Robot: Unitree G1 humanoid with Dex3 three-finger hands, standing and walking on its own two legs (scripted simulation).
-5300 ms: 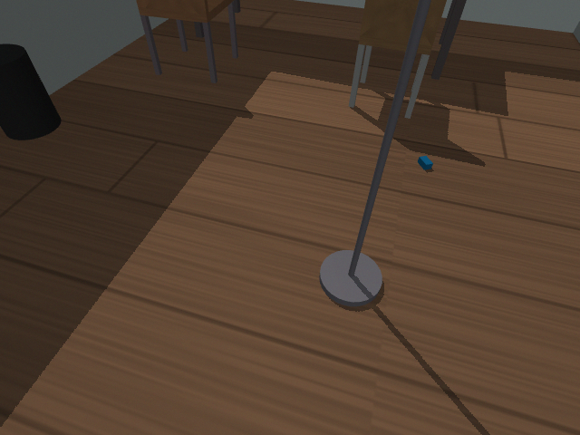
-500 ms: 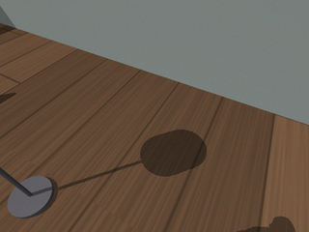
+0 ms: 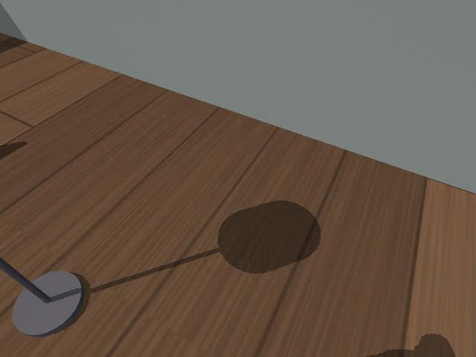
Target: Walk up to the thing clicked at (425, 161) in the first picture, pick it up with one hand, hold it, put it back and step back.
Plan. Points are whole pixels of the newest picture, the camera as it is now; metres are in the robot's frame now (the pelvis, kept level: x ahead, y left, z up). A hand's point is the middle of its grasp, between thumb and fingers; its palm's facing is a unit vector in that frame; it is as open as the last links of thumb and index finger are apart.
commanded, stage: stand
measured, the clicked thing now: out of the picture +1.11 +1.45 -0.76
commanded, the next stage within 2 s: walk up in 0.96 s
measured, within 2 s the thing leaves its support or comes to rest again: neither
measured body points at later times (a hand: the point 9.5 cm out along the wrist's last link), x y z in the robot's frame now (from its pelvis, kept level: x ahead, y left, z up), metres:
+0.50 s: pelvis +0.01 +0.00 +0.00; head +0.02 +0.00 +0.45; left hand +0.08 +0.30 -0.13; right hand +0.08 -0.30 -0.13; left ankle +0.00 +0.12 -0.75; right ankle +0.01 -0.14 -0.75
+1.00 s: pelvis +0.01 +0.00 +0.00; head +0.01 +0.00 +0.45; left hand +0.08 +0.30 -0.13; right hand +0.08 -0.31 -0.13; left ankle +0.00 +0.12 -0.75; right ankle +0.01 -0.14 -0.75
